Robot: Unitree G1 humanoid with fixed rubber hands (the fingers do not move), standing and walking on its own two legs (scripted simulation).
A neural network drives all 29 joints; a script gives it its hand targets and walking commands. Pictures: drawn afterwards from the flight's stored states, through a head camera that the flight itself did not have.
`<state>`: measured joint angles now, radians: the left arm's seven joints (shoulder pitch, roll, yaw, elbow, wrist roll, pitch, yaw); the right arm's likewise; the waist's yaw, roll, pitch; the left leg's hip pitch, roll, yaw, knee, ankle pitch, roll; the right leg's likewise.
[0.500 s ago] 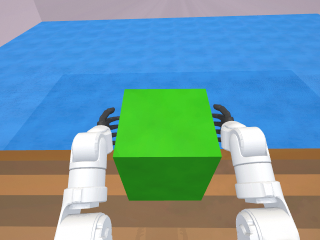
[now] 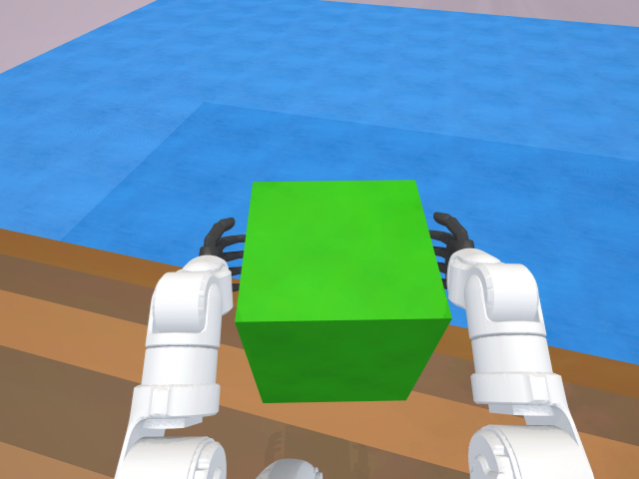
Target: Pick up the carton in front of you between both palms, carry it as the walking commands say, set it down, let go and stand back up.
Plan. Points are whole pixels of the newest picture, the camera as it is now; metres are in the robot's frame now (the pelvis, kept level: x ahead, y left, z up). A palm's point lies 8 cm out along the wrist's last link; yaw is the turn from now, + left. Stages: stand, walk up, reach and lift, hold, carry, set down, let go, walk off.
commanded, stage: carry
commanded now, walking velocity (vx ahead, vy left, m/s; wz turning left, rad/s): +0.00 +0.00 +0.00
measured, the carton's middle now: (334, 298) +0.35 +0.03 +0.04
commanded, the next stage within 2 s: none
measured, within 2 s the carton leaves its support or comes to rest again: neither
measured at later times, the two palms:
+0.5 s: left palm (265, 207) +0.71 +0.19 -0.10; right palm (396, 222) +0.68 -0.11 -0.10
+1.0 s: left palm (267, 184) +1.03 +0.25 -0.28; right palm (360, 184) +1.06 -0.05 -0.28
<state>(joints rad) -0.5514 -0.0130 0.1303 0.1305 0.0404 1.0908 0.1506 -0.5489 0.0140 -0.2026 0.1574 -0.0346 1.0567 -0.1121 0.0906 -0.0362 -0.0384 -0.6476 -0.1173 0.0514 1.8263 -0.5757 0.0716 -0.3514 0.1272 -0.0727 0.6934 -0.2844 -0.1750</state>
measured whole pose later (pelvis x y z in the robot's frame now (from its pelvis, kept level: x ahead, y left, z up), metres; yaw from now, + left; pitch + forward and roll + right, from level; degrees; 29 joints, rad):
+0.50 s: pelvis +0.36 +0.08 -0.20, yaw -1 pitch +0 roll +0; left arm -0.55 -0.03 0.20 0.21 0.07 1.10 0.13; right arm -0.57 -0.02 -0.14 0.26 0.02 1.07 -0.16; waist -0.10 -0.01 -0.04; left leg -0.47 -0.09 0.13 0.88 -0.41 0.16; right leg -0.65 0.03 0.09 1.51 -0.45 -0.03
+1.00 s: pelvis +0.71 +0.07 -0.38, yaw +0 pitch +0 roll -1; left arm -0.55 0.01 0.12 0.20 0.00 1.09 0.15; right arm -0.51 0.05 -0.21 0.16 -0.08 1.08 -0.12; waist 0.11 -0.01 -0.04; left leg -0.74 -0.01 -0.05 1.35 -0.39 0.04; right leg -0.35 0.18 -0.07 0.85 -0.50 -0.17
